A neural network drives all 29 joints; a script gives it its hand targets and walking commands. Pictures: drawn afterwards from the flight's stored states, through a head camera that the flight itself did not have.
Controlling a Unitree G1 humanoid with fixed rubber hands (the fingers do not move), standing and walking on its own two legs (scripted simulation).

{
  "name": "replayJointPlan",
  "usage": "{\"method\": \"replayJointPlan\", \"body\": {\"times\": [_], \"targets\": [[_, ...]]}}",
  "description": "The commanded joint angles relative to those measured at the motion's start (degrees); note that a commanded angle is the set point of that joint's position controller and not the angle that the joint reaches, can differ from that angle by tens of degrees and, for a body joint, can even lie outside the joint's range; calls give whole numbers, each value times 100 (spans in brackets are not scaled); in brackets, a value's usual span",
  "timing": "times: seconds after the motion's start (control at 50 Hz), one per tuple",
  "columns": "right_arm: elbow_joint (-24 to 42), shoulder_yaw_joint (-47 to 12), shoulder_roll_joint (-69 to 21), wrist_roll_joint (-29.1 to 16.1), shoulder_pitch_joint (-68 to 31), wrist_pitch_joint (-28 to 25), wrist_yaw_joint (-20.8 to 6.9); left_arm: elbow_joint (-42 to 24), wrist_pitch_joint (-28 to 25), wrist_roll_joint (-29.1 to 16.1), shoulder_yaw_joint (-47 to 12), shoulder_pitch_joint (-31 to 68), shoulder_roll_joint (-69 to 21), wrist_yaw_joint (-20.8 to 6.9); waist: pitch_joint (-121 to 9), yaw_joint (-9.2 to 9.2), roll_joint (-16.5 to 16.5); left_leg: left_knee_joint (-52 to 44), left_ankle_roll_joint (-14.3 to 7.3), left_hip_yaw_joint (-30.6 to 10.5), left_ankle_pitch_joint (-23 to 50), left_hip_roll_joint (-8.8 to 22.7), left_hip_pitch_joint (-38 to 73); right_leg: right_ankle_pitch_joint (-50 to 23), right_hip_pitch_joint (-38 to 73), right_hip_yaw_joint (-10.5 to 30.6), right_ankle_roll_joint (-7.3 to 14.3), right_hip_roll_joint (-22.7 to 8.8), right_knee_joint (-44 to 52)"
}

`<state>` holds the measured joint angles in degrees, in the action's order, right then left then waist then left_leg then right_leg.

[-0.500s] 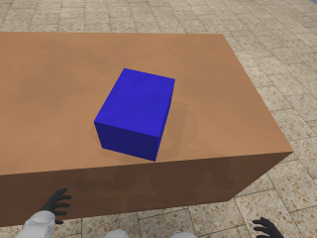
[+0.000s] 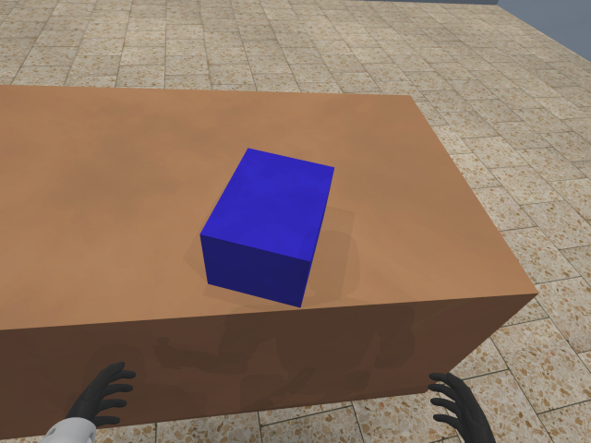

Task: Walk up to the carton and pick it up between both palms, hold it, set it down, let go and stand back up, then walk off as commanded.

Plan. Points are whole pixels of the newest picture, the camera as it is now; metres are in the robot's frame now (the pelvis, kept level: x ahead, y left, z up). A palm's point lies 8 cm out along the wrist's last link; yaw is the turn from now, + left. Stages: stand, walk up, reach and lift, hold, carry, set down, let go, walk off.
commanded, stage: reach and lift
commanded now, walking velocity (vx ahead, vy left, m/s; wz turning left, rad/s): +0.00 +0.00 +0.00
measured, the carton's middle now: (272, 224) +0.51 +0.06 -0.04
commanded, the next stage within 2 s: none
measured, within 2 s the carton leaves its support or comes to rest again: neither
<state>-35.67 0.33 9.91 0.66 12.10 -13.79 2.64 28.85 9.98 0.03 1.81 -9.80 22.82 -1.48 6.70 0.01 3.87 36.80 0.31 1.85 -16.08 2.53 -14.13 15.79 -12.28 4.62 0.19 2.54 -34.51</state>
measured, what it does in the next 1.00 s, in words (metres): stands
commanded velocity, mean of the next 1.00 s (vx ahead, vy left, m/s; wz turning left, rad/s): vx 0.00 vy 0.00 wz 0.00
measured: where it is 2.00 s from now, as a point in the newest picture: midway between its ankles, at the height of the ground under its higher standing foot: outside the picture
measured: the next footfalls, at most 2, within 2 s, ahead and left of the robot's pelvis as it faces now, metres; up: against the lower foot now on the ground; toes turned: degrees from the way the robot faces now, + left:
none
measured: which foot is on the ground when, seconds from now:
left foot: down 0.00-1.00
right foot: down 0.00-1.00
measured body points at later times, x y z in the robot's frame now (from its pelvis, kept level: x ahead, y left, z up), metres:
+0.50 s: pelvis +0.00 +0.01 +0.00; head +0.01 +0.04 +0.45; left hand +0.21 +0.27 -0.04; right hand +0.21 -0.19 +0.00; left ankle +0.05 +0.12 -0.72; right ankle +0.04 -0.13 -0.72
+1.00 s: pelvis +0.01 +0.01 +0.01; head +0.03 +0.05 +0.45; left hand +0.26 +0.26 +0.00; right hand +0.23 -0.17 +0.03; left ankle +0.05 +0.12 -0.72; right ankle +0.04 -0.13 -0.72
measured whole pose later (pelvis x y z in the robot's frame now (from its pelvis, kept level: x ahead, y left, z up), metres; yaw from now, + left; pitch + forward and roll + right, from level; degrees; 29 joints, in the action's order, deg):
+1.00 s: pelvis +0.01 +0.01 +0.01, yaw +0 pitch -5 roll -2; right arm -5.2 -1.6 1.1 -3.3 15.8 -6.2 10.8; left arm 15.1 -5.2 -9.9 -0.4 -8.0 22.8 -5.6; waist 6.7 0.0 2.4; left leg 35.0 -0.6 1.8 -16.2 2.5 -14.0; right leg 14.2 -10.5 4.6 -0.3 2.4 -29.3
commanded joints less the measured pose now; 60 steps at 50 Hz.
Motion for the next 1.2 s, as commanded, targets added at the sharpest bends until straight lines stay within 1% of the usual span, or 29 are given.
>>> {"method": "replayJointPlan", "body": {"times": [0.0, 0.02, 0.04, 0.08, 0.18, 0.22, 0.24, 0.28, 0.3, 0.32, 0.36, 0.38, 0.44, 0.46, 0.48, 0.52, 0.58, 0.6, 0.68, 0.72, 0.78, 0.8, 0.82, 0.86, 0.96, 0.98, 1.0, 1.06, 1.18], "targets": [[1300, 605, 87, -136, 422, -157, 246, -1912, -536, -658, -20, 369, 386, 35, -929, 24, -870, -1690, 36, 389, -102, -242, 1204, 203, -90, -408, 242, -254, 1516], [1423, 569, 41, -179, 448, -166, 255, -1801, -562, -665, -65, 297, 384, 19, -856, -11, -879, -1735, 10, 372, -174, -231, 1136, 181, -7, -395, 240, -246, 1528], [1457, 639, 154, -172, 398, -104, 252, -1856, -598, -656, -89, 349, 338, 11, -855, 84, -962, -1903, -36, 297, -556, -93, 855, 194, 226, -463, 221, -126, 1383], [1543, 619, 223, -283, 421, -83, 224, -1962, -684, -615, -163, 213, 218, 18, -980, 9, -1369, -2260, -93, 228, -917, 112, 165, -290, 1108, -567, 98, 88, 1056], [2014, 456, 8, -421, 364, -9, 214, -2314, -1057, -820, -284, 286, 179, 9, -1078, -4, -1361, -2439, -96, 130, -1068, 223, -397, -454, 1668, -579, 33, 168, 955], [1966, 465, -71, -489, 470, 42, 215, -2136, -1132, -881, -336, 132, 139, 5, -892, -22, -1389, -2450, -74, 102, -1069, 225, -476, -523, 1628, -550, 43, 159, 946], [2147, 358, -200, -506, 427, 46, 248, -2235, -1211, -990, -308, 190, 212, -19, -1136, -105, -1238, -2332, -78, 137, -862, 160, -356, -493, 1627, -474, 32, 65, 1049], [2317, 341, -292, -479, 474, 107, 312, -2142, -1326, -1136, -300, 217, 320, -94, -1002, -74, -1019, -2226, -81, 219, -749, 1, -90, -237, 1332, -371, 32, -54, 1278], [2435, 248, -421, -462, 426, 144, 338, -2125, -1394, -1199, -256, 273, 394, -116, -1030, -173, -843, -2107, -123, 259, -672, -45, 34, -27, 1153, -315, 51, -106, 1344], [2593, 234, -459, -492, 467, 176, 401, -2122, -1431, -1237, -253, 312, 482, -152, -1030, -121, -811, -2017, -91, 273, -615, -80, 217, 98, 956, -258, 87, -177, 1421], [2981, 65, -671, -544, 391, 145, 500, -2361, -1557, -1390, -231, 436, 597, -189, -1071, -273, -620, -1832, -73, 294, -422, -178, 491, 326, 584, -185, 80, -305, 1553], [2950, -73, -760, -521, 539, 153, 539, -2249, -1593, -1463, -215, 341, 637, -225, -1022, -251, -465, -1699, -56, 323, -184, -247, 803, 371, 358, -150, 117, -398, 1690], [3249, -204, -835, -624, 580, 208, 650, -2496, -1710, -1524, -162, 408, 798, -287, -1085, -340, -580, -1629, -25, 278, -20, -193, 1129, 284, 112, -156, 100, -419, 1674], [3210, -248, -840, -655, 601, 197, 660, -2589, -1707, -1546, -253, 325, 733, -308, -1038, -266, -624, -1625, 28, 194, 83, -134, 1189, 108, 136, -205, 128, -376, 1645], [3384, -438, -929, -735, 638, 205, 701, -2732, -1781, -1492, -175, 364, 804, -326, -1049, -403, -754, -1605, 30, 187, 232, -137, 1262, 44, 141, -175, 96, -405, 1660], [3437, -410, -936, -794, 695, 135, 735, -2893, -1859, -1486, -159, 307, 790, -327, -1305, -415, -827, -1532, 125, 141, 474, -78, 1410, -160, 233, -180, 145, -386, 1604], [3411, -661, -1076, -914, 820, 162, 830, -2869, -1864, -1462, -68, 230, 779, -402, -1070, -417, -866, -1473, 101, 137, 603, -75, 1496, -174, 227, -155, 157, -372, 1674], [3564, -684, -1089, -980, 804, 141, 853, -2937, -1841, -1434, -69, 269, 781, -404, -1147, -444, -1020, -1480, 119, 102, 631, -104, 1432, -189, 277, -169, 165, -358, 1661], [3894, -855, -1222, -1040, 855, 41, 928, -3115, -1939, -1529, -45, 267, 804, -445, -1222, -555, -946, -1325, 136, 108, 911, -73, 1511, -291, 96, -141, 179, -382, 1623], [3902, -871, -1217, -987, 719, 77, 985, -3010, -1936, -1571, -70, 444, 804, -491, -1216, -517, -933, -1336, 137, 76, 820, -19, 1539, -185, 11, -147, 179, -405, 1611], [4002, -864, -1158, -1044, 470, 120, 968, -3263, -1904, -1573, -24, 750, 853, -451, -1213, -612, -1126, -1410, 142, 39, 753, -20, 1363, -135, 67, -156, 213, -381, 1595], [3899, -813, -1118, -1022, 369, 161, 953, -3362, -1919, -1578, -93, 867, 771, -422, -1249, -559, -1248, -1397, 190, 5, 635, 43, 1314, -76, 66, -191, 279, -338, 1539], [4026, -752, -1040, -1038, 232, 205, 996, -3318, -1885, -1658, -97, 1046, 831, -434, -1245, -497, -1110, -1431, 165, -9, 431, 8, 1262, 37, 41, -166, 236, -365, 1568], [4056, -781, -1088, -1079, -13, 348, 993, -3271, -1814, -1688, -125, 1213, 820, -402, -1279, -556, -1210, -1536, 122, -28, 240, 44, 1056, 115, 192, -136, 235, -385, 1549], [4247, -562, -1028, -1042, -512, 646, 989, -3091, -1638, -1760, -315, 1645, 686, -332, -1301, -437, -1262, -1722, 67, -120, -365, 129, 816, 226, 259, -178, 244, -341, 1466], [4367, -542, -998, -1054, -664, 668, 983, -2993, -1567, -1744, -225, 1711, 712, -303, -1379, -503, -1317, -1691, 64, -79, -372, 88, 680, 252, 314, -142, 260, -338, 1440], [4365, -469, -899, -998, -834, 742, 997, -2997, -1532, -1794, -279, 1997, 657, -291, -1399, -408, -1290, -1792, 66, -144, -547, 164, 576, 207, 359, -237, 209, -296, 1354], [4581, -436, -863, -979, -1228, 913, 1017, -2693, -1328, -1830, -237, 2260, 696, -306, -1450, -397, -1099, -1704, -36, -65, -537, 45, 534, 265, 252, -174, 170, -396, 1429], [4518, -220, -753, -968, -1831, 1240, 1064, -2159, -939, -1789, -246, 2914, 540, -299, -1700, -256, -1111, -1712, -74, -27, -574, 12, 559, 166, 216, -231, 167, -378, 1395]]}}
